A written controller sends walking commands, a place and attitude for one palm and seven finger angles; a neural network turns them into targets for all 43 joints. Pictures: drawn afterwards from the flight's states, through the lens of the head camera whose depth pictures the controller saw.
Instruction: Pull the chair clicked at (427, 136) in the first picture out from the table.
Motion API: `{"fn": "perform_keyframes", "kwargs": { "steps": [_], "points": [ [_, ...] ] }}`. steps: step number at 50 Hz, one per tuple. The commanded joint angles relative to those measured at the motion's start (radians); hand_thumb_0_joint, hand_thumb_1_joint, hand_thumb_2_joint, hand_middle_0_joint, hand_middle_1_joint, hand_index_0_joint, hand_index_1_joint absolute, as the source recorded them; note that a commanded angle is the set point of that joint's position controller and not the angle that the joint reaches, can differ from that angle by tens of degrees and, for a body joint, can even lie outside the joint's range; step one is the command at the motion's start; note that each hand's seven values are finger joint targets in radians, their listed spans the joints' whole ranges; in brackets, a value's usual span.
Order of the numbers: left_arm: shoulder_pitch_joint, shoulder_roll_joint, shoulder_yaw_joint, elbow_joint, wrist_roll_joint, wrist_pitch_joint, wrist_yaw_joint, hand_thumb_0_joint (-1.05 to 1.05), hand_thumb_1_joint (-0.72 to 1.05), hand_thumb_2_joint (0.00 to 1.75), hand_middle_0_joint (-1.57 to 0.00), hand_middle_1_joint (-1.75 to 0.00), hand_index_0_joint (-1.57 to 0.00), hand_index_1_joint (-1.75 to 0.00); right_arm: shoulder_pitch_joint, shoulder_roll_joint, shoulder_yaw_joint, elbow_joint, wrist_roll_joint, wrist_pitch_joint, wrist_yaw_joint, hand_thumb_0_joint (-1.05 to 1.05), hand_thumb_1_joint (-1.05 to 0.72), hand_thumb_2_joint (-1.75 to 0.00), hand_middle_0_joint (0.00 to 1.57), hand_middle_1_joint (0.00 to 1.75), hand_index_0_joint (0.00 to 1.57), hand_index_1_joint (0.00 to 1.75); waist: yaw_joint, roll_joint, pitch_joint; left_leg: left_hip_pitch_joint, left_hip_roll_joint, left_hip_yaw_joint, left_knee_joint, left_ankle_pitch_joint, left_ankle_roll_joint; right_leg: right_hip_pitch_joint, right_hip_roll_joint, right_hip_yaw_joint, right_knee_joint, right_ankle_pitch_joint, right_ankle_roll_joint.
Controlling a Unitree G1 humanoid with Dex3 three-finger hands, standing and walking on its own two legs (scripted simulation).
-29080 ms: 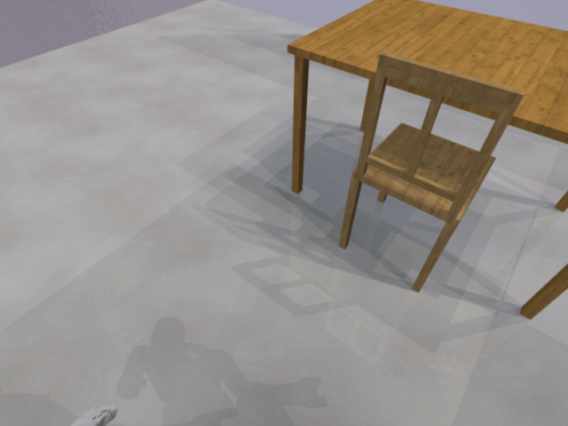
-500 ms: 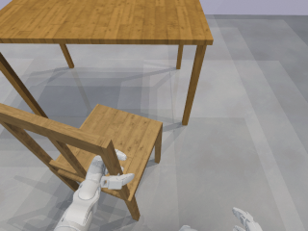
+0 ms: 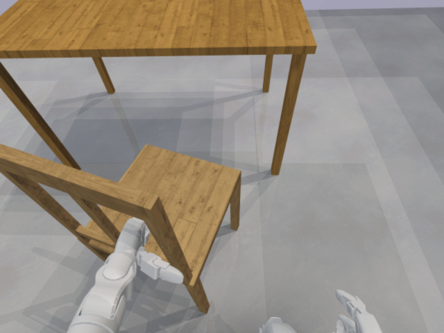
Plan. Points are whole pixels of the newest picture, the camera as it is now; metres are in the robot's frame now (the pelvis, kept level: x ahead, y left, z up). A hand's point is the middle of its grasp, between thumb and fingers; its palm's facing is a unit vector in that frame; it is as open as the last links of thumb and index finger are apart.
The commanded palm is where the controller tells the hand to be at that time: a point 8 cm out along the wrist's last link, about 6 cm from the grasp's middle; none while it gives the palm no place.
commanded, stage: draw the fingers out of the gap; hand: left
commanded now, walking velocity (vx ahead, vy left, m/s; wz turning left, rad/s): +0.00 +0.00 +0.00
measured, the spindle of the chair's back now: (103, 222) +0.36 +0.26 -0.06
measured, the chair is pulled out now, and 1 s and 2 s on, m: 0.47 0.47 0.47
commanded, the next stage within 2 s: draw the hand back to the body in 0.86 s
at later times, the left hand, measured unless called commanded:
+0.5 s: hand (152, 290) +0.21 +0.13 -0.04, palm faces -0.10 -0.98 -0.14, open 17.5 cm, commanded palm +0.20 +0.18 -0.01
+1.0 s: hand out of the picture +0.14 +0.13 -0.03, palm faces -0.08 -0.99 -0.12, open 17.5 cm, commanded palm +0.12 +0.18 +0.00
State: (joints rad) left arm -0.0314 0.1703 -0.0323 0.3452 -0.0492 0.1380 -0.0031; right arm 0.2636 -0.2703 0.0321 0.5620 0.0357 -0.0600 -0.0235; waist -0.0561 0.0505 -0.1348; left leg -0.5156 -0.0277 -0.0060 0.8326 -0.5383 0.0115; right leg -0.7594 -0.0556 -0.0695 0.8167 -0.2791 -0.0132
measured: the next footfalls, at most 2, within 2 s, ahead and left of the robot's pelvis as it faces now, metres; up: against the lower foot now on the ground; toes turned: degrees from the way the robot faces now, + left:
none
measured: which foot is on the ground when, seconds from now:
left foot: down 0.00-1.00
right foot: down 0.00-1.00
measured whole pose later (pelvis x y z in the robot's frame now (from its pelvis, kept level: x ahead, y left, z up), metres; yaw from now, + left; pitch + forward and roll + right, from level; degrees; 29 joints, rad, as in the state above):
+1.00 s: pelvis +0.01 +0.02 -0.02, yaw +1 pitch +12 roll -1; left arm 0.69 0.17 -0.16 -0.26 0.01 0.13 0.00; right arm 0.29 -0.23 0.02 0.44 0.03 -0.17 -0.06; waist -0.03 0.05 -0.19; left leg -0.57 -0.03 -0.03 0.98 -0.63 0.03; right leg -0.79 -0.07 -0.09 0.93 -0.35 0.01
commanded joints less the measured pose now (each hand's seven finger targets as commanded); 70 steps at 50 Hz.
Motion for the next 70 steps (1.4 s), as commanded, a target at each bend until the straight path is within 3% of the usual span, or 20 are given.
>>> {"fn": "perform_keyframes", "kwargs": {
  "steps": [1, 4, 5, 6, 11, 14, 16, 23, 25, 31, 38, 45, 49, 50, 52, 55, 56, 60, 67, 70],
  "points": [
    [-0.154, 0.061, -0.005, -0.254, -0.004, -0.053, -0.008, 0.00, -0.55, 0.20, 0.00, 0.00, 0.00, 0.00, -0.046, -0.121, -0.051, -0.154, 0.004, -0.065, -0.009, 0.00, -0.90, -0.90, 0.20, 0.30, 0.20, 0.30, -0.019, -0.091, -0.248, -0.157, -0.002, -0.009, -0.125, 0.357, -0.005, 0.450, 0.012, 0.032, -0.066, 0.216, -0.002],
    [-0.140, 0.073, 0.001, -0.270, 0.003, -0.054, -0.001, 0.00, -0.55, 0.20, 0.00, 0.00, 0.00, 0.00, -0.040, -0.121, -0.051, -0.149, 0.001, -0.076, -0.013, 0.00, -0.90, -0.90, 0.20, 0.30, 0.20, 0.30, -0.018, -0.085, -0.237, -0.155, -0.004, -0.010, -0.119, 0.349, -0.004, 0.439, 0.011, 0.028, -0.064, 0.205, 0.001],
    [-0.141, 0.163, 0.089, -0.249, 0.009, -0.056, 0.005, 0.00, -0.55, 0.20, 0.00, 0.00, 0.00, 0.00, -0.033, -0.128, -0.051, -0.141, -0.001, -0.076, -0.017, 0.00, -0.90, -0.90, 0.20, 0.30, 0.20, 0.30, -0.007, -0.088, -0.228, -0.176, -0.008, -0.010, -0.116, 0.339, -0.004, 0.444, 0.010, 0.032, -0.058, 0.199, 0.001],
    [-0.096, 0.164, 0.090, -0.259, 0.012, -0.054, 0.001, 0.00, -0.55, 0.20, 0.00, 0.00, 0.00, 0.00, -0.042, -0.128, -0.050, -0.147, -0.002, -0.074, -0.017, 0.00, -0.90, -0.90, 0.20, 0.30, 0.20, 0.30, 0.007, -0.062, -0.229, -0.175, -0.009, -0.006, -0.119, 0.345, -0.005, 0.451, 0.009, 0.033, -0.056, 0.203, -0.003],
    [0.066, 0.112, 0.028, -0.381, 0.010, -0.062, -0.015, 0.00, -0.55, 0.20, 0.00, 0.00, 0.00, 0.00, -0.052, -0.112, -0.051, -0.187, 0.001, -0.089, -0.010, 0.00, -0.90, -0.90, 0.20, 0.30, 0.20, 0.30, 0.014, -0.025, -0.278, -0.131, -0.005, -0.005, -0.113, 0.417, -0.010, 0.482, 0.004, 0.029, -0.045, 0.269, -0.010],
    [0.201, 0.068, -0.013, -0.424, -0.004, -0.055, -0.023, 0.00, -0.55, 0.20, 0.00, 0.00, 0.00, 0.00, -0.048, -0.108, -0.052, -0.205, 0.001, -0.104, -0.008, 0.00, -0.90, -0.90, 0.20, 0.30, 0.20, 0.30, 0.009, -0.078, -0.244, -0.139, 0.000, -0.010, -0.103, 0.430, -0.008, 0.470, 0.007, 0.018, -0.046, 0.286, -0.005],
    [0.207, 0.085, -0.007, -0.437, -0.002, -0.047, -0.024, 0.00, -0.55, 0.20, 0.00, 0.00, 0.00, 0.00, -0.052, -0.115, -0.050, -0.210, 0.000, -0.109, -0.013, 0.00, -0.90, -0.90, 0.20, 0.30, 0.20, 0.30, -0.004, -0.116, -0.197, -0.169, -0.002, -0.017, -0.099, 0.388, -0.006, 0.442, 0.010, 0.013, -0.046, 0.252, -0.006],
    [0.322, 0.090, -0.040, -0.616, 0.034, -0.063, 0.007, 0.00, -0.55, 0.20, 0.00, 0.00, 0.00, 0.00, -0.044, -0.099, -0.047, -0.236, -0.007, -0.143, -0.024, 0.00, -0.90, -0.90, 0.20, 0.30, 0.20, 0.30, 0.008, -0.003, -0.196, -0.109, -0.001, -0.034, -0.080, 0.425, -0.016, 0.368, 0.010, -0.002, -0.020, 0.196, -0.011],
    [0.347, 0.077, -0.058, -0.658, 0.037, -0.070, 0.015, 0.00, -0.55, 0.20, 0.00, 0.00, 0.00, 0.00, -0.034, -0.094, -0.048, -0.239, -0.010, -0.154, -0.026, 0.00, -0.90, -0.90, 0.20, 0.30, 0.20, 0.30, 0.005, -0.006, -0.219, -0.094, 0.000, -0.040, -0.066, 0.463, -0.021, 0.365, 0.011, -0.005, -0.008, 0.217, -0.010],
    [0.488, 0.068, -0.067, -0.642, 0.050, -0.042, 0.014, 0.00, -0.55, 0.20, 0.00, 0.00, 0.00, 0.00, -0.057, -0.089, -0.048, -0.255, -0.008, -0.150, -0.031, 0.00, -0.90, -0.90, 0.20, 0.30, 0.20, 0.30, 0.007, -0.091, -0.144, -0.169, -0.004, -0.047, -0.060, 0.380, -0.014, 0.328, 0.018, -0.012, -0.005, 0.150, -0.011],
    [0.604, 0.081, -0.056, -0.747, 0.053, -0.032, 0.008, 0.00, -0.55, 0.20, 0.00, 0.00, 0.00, 0.00, -0.064, -0.072, -0.047, -0.289, -0.005, -0.149, -0.038, 0.00, -0.90, -0.90, 0.20, 0.30, 0.20, 0.30, 0.029, -0.011, -0.152, -0.171, -0.005, -0.046, -0.057, 0.381, -0.023, 0.318, 0.017, -0.010, 0.009, 0.114, -0.017],
    [0.716, 0.037, -0.110, -0.797, 0.053, -0.068, 0.003, 0.00, -0.55, 0.20, 0.00, 0.00, 0.00, 0.00, -0.050, -0.069, -0.060, -0.298, -0.002, -0.169, -0.041, 0.00, -0.90, -0.90, 0.20, 0.30, 0.20, 0.30, 0.015, -0.075, -0.128, -0.191, 0.000, -0.054, -0.033, 0.385, -0.023, 0.274, 0.026, -0.020, 0.025, 0.101, -0.013],
    [0.789, 0.049, -0.119, -0.832, 0.073, -0.076, 0.000, 0.00, -0.55, 0.20, 0.00, 0.00, 0.00, 0.00, -0.048, -0.065, -0.067, -0.309, -0.002, -0.177, -0.040, 0.00, -0.90, -0.90, 0.20, 0.30, 0.20, 0.30, 0.028, -0.034, -0.131, -0.188, -0.001, -0.057, -0.029, 0.391, -0.031, 0.253, 0.026, -0.020, 0.037, 0.072, -0.017],
    [0.704, -0.053, -0.097, -0.957, -0.072, -0.216, -0.004, 0.00, -0.55, 0.20, 0.00, 0.00, 0.00, 0.00, -0.037, -0.051, -0.061, -0.301, -0.003, -0.206, -0.038, 0.00, -0.90, -0.90, 0.20, 0.30, 0.20, 0.30, 0.017, -0.091, -0.105, -0.221, -0.006, -0.057, 0.014, 0.384, -0.043, 0.203, 0.038, -0.052, 0.065, 0.102, -0.019],
    [0.760, 0.031, -0.034, -0.914, -0.063, -0.310, -0.004, 0.00, -0.55, 0.20, 0.00, 0.00, 0.00, 0.00, -0.038, -0.052, -0.065, -0.257, -0.002, -0.230, -0.034, 0.00, -0.90, -0.90, 0.20, 0.30, 0.20, 0.30, 0.044, -0.039, -0.141, -0.227, -0.008, -0.049, 0.022, 0.378, -0.046, 0.216, 0.040, -0.029, 0.083, 0.092, -0.027],
    [0.765, 0.044, -0.001, -0.957, -0.089, -0.419, -0.013, 0.00, -0.55, 0.20, 0.00, 0.00, 0.00, 0.00, -0.026, -0.045, -0.073, -0.236, 0.002, -0.249, -0.022, 0.00, -0.90, -0.90, 0.20, 0.30, 0.20, 0.30, 0.053, 0.035, -0.162, -0.215, -0.004, -0.045, 0.034, 0.415, -0.066, 0.209, 0.036, -0.025, 0.108, 0.100, -0.031],
    [0.747, 0.072, 0.027, -0.951, -0.086, -0.453, -0.011, 0.00, -0.55, 0.20, 0.00, 0.00, 0.00, 0.00, -0.027, -0.047, -0.078, -0.220, 0.001, -0.249, -0.017, 0.00, -0.90, -0.90, 0.20, 0.30, 0.20, 0.30, 0.052, 0.032, -0.154, -0.230, 0.000, -0.051, 0.044, 0.413, -0.069, 0.191, 0.040, -0.025, 0.123, 0.092, -0.033],
    [0.707, 0.033, -0.003, -0.894, -0.089, -0.605, -0.061, 0.00, -0.55, 0.20, 0.00, 0.00, 0.00, 0.00, -0.071, -0.041, -0.081, -0.198, 0.001, -0.261, 0.010, 0.00, -0.90, -0.90, 0.20, 0.30, 0.20, 0.30, 0.040, -0.026, -0.090, -0.326, 0.006, -0.049, 0.076, 0.276, -0.054, 0.129, 0.036, -0.012, 0.137, -0.006, -0.030],
    [0.722, 0.155, 0.156, -0.926, -0.164, -0.417, -0.139, 0.00, -0.55, 0.20, 0.00, 0.00, 0.00, 0.00, -0.114, -0.065, -0.068, -0.257, 0.037, -0.227, -0.026, 0.00, -0.90, -0.90, 0.20, 0.30, 0.20, 0.30, 0.064, -0.066, -0.146, -0.292, 0.001, -0.038, -0.020, 0.127, -0.007, 0.316, 0.013, 0.038, -0.019, -0.172, -0.008],
    [0.699, 0.171, 0.225, -0.974, -0.209, -0.408, -0.119, 0.00, -0.51, 0.22, -0.01, -0.01, -0.01, -0.01, -0.113, -0.050, -0.063, -0.238, 0.043, -0.234, -0.046, 0.00, -0.90, -0.90, 0.20, 0.30, 0.20, 0.30, 0.070, -0.092, -0.127, -0.274, 0.001, -0.031, -0.028, 0.143, -0.004, 0.356, 0.010, 0.052, -0.062, -0.170, -0.001]
  ]
}}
